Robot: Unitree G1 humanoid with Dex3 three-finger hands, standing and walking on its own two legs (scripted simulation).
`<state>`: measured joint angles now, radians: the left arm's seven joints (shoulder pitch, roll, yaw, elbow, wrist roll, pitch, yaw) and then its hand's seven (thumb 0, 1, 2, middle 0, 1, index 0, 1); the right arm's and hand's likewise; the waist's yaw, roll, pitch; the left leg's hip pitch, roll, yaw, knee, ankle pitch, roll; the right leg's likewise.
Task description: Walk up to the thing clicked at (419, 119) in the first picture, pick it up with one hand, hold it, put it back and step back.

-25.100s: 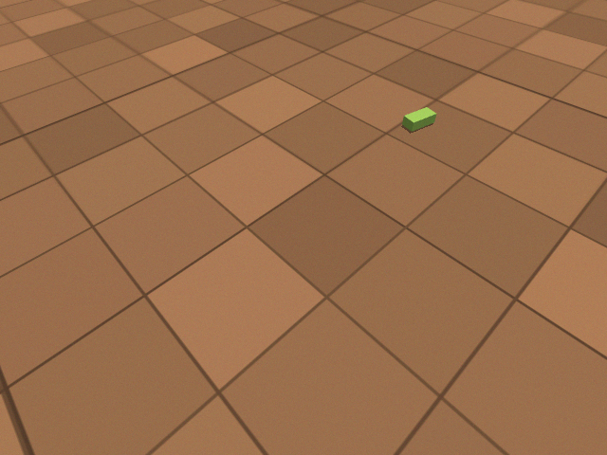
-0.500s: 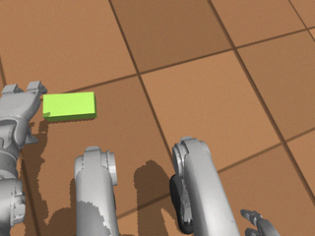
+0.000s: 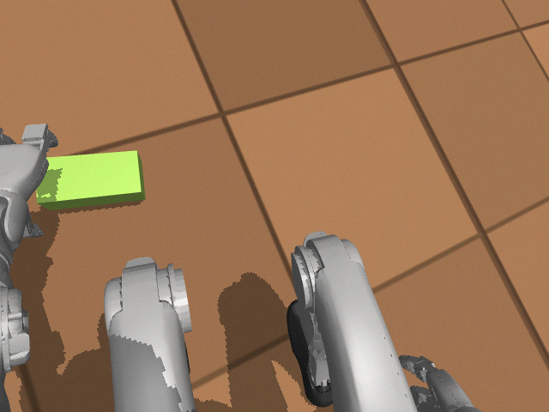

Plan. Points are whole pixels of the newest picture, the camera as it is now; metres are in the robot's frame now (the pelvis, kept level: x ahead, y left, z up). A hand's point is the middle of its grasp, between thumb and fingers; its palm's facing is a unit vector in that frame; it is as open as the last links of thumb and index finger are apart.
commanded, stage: rise first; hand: left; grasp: from above
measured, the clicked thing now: (93, 180) +0.50 +0.27 -0.31
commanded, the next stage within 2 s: approach in 1.78 s
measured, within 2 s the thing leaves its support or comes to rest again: neither
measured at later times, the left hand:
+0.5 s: hand (39, 189) +0.44 +0.32 -0.18, palm faces -0.45 -0.07 -0.89, open 14.2 cm
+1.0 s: hand (44, 187) +0.45 +0.31 -0.20, palm faces -0.44 -0.08 -0.89, open 14.3 cm
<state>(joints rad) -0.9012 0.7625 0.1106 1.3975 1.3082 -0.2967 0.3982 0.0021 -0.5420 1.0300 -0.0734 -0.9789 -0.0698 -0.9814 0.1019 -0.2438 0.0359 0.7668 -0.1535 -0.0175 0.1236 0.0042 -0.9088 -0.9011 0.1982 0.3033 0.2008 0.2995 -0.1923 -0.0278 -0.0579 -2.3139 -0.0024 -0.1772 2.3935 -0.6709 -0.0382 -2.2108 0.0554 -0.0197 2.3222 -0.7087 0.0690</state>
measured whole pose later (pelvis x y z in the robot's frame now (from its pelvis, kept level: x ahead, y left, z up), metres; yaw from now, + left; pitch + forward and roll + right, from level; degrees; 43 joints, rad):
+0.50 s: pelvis +0.00 +0.00 -0.01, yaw -1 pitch +33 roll -9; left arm -0.91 0.80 0.13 1.43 1.29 -0.29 0.41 0.00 -0.55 1.03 -0.08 -0.99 -0.07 -1.00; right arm 0.12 -0.26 0.07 0.75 -0.16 -0.02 0.14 0.00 -0.91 -0.90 0.20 0.30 0.20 0.30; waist -0.22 -0.03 -0.03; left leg -2.33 0.00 -0.20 2.42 -0.68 -0.05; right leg -2.23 0.06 -0.03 2.34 -0.71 0.07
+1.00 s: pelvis +0.00 +0.00 -0.02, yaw -2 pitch +32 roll -10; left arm -0.95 0.85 0.13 1.48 1.31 -0.29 0.43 0.00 -0.56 1.05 -0.08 -0.98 -0.07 -1.00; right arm 0.11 -0.27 0.10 0.75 -0.18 -0.03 0.14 0.00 -0.91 -0.90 0.20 0.30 0.20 0.30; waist -0.25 -0.05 0.01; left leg -2.35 0.00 -0.21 2.46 -0.68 -0.04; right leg -2.24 0.07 -0.05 2.36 -0.70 0.07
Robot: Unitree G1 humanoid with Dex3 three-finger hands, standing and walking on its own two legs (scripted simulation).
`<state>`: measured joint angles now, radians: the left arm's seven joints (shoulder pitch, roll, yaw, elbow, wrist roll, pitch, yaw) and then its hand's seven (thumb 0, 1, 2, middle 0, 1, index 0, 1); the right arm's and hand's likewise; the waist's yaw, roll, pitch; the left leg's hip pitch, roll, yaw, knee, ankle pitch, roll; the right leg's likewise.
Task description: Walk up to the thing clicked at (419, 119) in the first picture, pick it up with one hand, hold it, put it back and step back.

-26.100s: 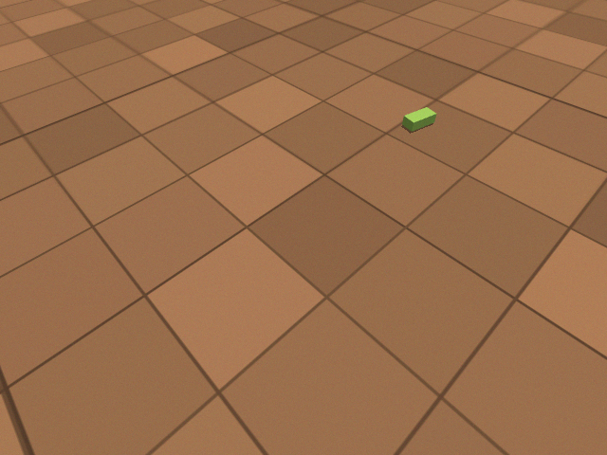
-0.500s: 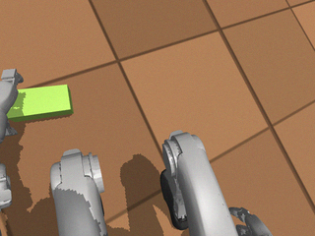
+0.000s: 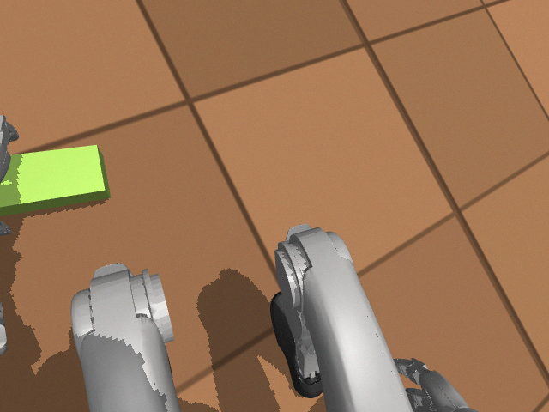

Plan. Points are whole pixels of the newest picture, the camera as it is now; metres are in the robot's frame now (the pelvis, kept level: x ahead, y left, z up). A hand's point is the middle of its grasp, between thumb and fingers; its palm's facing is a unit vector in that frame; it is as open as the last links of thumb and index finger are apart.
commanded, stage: rise first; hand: left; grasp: from above
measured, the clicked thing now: (49, 180) +0.49 +0.29 -0.29
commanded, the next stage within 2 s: approach in 0.78 s
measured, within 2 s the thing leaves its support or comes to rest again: neither
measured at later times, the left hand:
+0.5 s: hand out of the picture +0.45 +0.34 -0.17, palm faces -0.43 -0.08 -0.90, open 14.2 cm
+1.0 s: hand out of the picture +0.45 +0.33 -0.16, palm faces -0.44 -0.06 -0.90, open 14.2 cm
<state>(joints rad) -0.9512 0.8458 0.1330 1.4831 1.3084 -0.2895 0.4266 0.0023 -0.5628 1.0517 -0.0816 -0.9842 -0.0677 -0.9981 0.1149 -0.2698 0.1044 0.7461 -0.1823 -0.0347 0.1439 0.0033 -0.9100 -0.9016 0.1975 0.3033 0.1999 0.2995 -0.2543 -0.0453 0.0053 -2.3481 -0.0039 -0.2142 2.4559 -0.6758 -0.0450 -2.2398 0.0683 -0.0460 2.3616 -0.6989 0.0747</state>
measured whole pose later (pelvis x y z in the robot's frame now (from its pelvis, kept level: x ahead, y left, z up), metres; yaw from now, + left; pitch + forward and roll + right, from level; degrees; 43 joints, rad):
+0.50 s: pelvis +0.00 +0.01 +0.01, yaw +0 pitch +33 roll -11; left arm -0.93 0.83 0.11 1.41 1.30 -0.28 0.39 0.00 -0.56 1.04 -0.08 -1.00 -0.07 -1.01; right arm 0.12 -0.26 0.10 0.73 -0.16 -0.03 0.15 0.00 -0.91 -0.90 0.20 0.30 0.20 0.30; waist -0.24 -0.03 -0.01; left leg -2.35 -0.01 -0.21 2.44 -0.68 -0.03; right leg -2.22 0.06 -0.05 2.34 -0.71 0.06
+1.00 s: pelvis +0.00 +0.00 +0.00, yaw +0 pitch +32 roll -11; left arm -0.97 0.84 0.08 1.46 1.30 -0.28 0.39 0.00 -0.56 1.04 -0.08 -1.02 -0.07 -1.03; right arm 0.14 -0.27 0.11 0.73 -0.16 -0.03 0.14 0.00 -0.91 -0.90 0.20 0.30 0.20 0.30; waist -0.25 -0.03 -0.02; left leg -2.35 -0.01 -0.20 2.44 -0.66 -0.03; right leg -2.23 0.06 -0.04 2.34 -0.69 0.07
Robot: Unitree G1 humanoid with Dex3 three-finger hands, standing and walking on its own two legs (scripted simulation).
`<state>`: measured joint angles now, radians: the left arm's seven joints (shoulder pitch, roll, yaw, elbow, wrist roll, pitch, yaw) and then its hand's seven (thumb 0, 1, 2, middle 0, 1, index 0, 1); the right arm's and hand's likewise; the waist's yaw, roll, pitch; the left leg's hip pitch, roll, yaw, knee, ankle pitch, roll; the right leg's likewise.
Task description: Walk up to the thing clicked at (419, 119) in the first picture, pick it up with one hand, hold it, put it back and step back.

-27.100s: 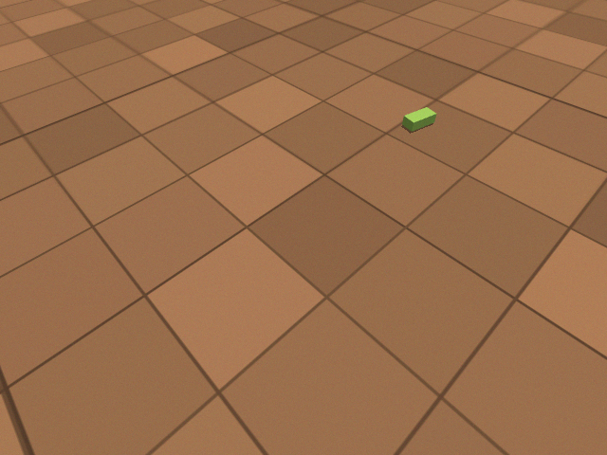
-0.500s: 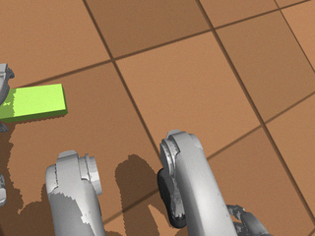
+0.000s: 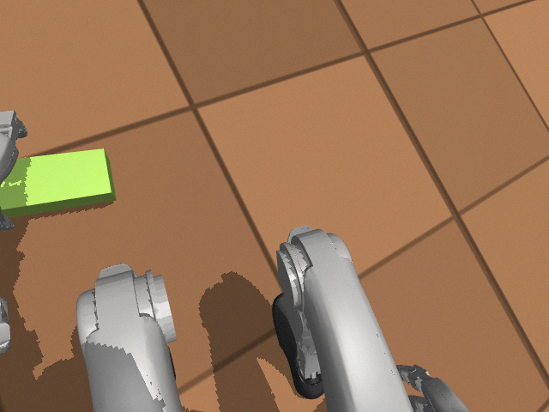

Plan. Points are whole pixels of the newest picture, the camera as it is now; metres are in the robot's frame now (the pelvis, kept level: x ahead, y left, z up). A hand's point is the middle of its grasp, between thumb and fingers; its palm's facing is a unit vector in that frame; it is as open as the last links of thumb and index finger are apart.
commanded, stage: approach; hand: left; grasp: from above
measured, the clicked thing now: (57, 182) +0.49 +0.29 -0.29
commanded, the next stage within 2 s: close in in 0.50 s
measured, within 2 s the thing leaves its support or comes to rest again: neither
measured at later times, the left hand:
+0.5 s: hand (35, 164) +0.48 +0.28 -0.17, palm faces -0.45 -0.06 -0.89, open 13.8 cm
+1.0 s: hand (39, 180) +0.47 +0.29 -0.21, palm faces -0.45 -0.08 -0.89, open 13.7 cm
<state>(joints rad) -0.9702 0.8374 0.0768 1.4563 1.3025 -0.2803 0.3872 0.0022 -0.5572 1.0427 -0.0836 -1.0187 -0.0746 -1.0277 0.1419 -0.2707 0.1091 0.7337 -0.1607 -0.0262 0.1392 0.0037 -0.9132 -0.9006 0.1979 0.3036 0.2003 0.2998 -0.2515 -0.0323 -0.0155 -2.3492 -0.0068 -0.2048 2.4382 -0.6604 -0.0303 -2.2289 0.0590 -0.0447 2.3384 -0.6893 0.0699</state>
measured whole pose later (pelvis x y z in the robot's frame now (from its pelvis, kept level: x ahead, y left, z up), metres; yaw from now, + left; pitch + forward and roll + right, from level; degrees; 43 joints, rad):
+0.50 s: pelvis +0.00 -0.01 +0.00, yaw +0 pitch +33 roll -9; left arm -1.03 0.79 0.08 1.50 1.25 -0.16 0.38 0.00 -0.51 1.04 -0.11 -1.04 -0.11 -1.04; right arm 0.18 -0.28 0.15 0.70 -0.15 -0.04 0.14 0.00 -0.91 -0.90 0.20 0.30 0.20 0.30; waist -0.31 0.00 0.00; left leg -2.35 0.01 -0.20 2.43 -0.66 -0.04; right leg -2.25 0.07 -0.04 2.33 -0.67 0.08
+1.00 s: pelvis +0.00 +0.00 -0.01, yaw -1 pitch +31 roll -11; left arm -1.05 0.85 0.06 1.60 1.33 -0.26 0.48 0.00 -0.51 1.09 -0.10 -1.06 -0.10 -1.07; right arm 0.12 -0.29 0.16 0.70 -0.20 -0.07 0.15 0.00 -0.91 -0.90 0.20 0.30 0.20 0.30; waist -0.32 -0.07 0.04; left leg -2.35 -0.01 -0.23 2.47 -0.67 -0.05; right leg -2.24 0.07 -0.07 2.36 -0.68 0.07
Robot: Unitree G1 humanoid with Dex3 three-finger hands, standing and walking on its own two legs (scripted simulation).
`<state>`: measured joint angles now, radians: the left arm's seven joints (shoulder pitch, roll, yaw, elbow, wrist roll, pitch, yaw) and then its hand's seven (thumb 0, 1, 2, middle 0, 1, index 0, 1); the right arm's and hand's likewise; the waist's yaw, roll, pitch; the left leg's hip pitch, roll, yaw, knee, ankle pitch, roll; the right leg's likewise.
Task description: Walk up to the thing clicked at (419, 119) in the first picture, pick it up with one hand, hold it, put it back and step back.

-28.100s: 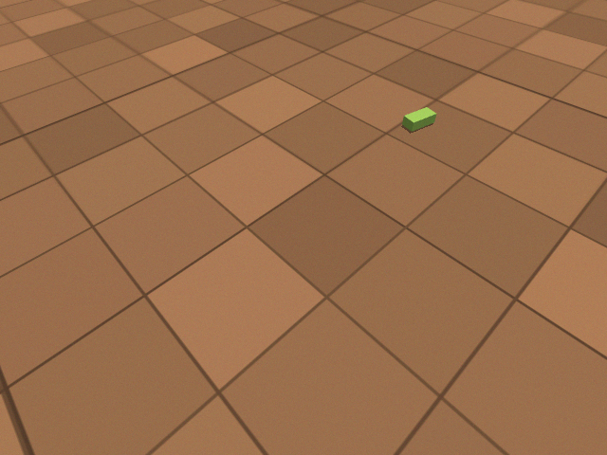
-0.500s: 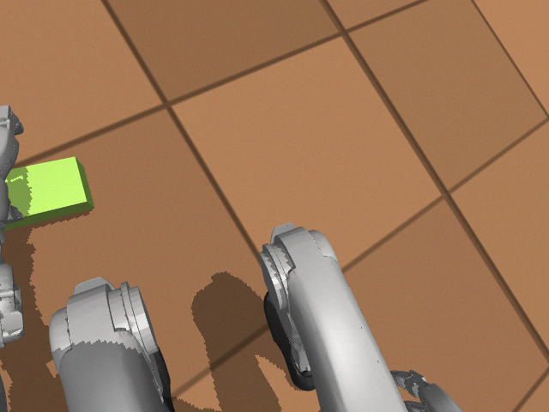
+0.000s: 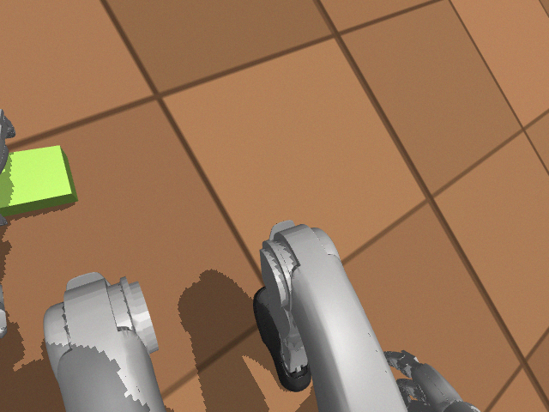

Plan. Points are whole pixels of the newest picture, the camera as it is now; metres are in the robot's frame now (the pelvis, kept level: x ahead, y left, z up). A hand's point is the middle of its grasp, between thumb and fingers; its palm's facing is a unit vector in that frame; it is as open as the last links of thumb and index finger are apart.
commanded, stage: rest palm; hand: left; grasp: from above
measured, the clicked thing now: (8, 185) +0.48 +0.30 -0.29
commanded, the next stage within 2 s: close in 1.00 s
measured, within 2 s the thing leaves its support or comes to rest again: neither
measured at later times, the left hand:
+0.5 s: hand out of the picture +0.47 +0.30 -0.24, palm faces -0.45 -0.12 -0.89, open 14.2 cm
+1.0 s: hand (4, 190) +0.47 +0.30 -0.26, palm faces -0.43 -0.12 -0.89, open 14.2 cm
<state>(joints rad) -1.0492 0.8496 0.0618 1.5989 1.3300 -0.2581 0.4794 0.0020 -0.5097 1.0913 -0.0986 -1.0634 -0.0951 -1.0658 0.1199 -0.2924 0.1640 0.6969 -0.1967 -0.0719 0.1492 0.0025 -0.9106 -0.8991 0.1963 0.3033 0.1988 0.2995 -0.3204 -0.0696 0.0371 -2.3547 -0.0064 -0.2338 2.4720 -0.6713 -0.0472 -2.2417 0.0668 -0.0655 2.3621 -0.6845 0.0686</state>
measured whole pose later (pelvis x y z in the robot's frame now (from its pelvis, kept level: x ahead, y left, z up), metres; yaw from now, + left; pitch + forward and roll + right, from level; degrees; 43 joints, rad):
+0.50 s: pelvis +0.00 +0.01 -0.01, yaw -3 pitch +29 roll -13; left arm -1.02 0.95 0.14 1.64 1.30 -0.24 0.54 0.00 -0.55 1.05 -0.08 -0.97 -0.06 -0.99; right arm 0.14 -0.30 0.24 0.70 -0.26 -0.15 0.20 0.00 -0.90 -0.90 0.20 0.30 0.20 0.30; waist -0.37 -0.10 0.13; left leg -2.36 0.01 -0.28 2.54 -0.71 -0.04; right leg -2.24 0.09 -0.09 2.39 -0.69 0.08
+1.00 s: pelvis +0.00 +0.01 -0.01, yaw -4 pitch +27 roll -15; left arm -1.06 0.98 0.10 1.73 1.32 -0.24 0.62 0.00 -0.54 1.03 -0.09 -0.97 -0.07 -0.98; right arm 0.09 -0.31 0.28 0.68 -0.28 -0.20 0.24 0.00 -0.91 -0.91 0.20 0.30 0.20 0.30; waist -0.38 -0.13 0.14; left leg -2.36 0.01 -0.29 2.56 -0.71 -0.02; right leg -2.22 0.09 -0.11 2.38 -0.68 0.08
